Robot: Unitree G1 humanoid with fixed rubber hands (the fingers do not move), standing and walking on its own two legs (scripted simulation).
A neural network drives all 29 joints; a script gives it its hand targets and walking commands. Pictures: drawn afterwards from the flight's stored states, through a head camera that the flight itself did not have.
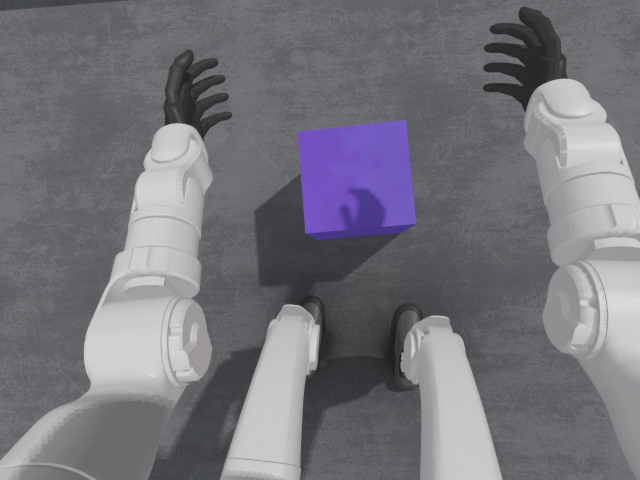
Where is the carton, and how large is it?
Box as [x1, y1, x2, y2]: [298, 120, 415, 240]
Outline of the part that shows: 405,120 298,132 305,233 318,240 399,233 415,223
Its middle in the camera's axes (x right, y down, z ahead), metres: +0.08 -0.11 +0.86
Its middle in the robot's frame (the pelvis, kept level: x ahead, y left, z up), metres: +0.50 +0.03 -0.51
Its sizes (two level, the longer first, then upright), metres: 0.210 0.200 0.250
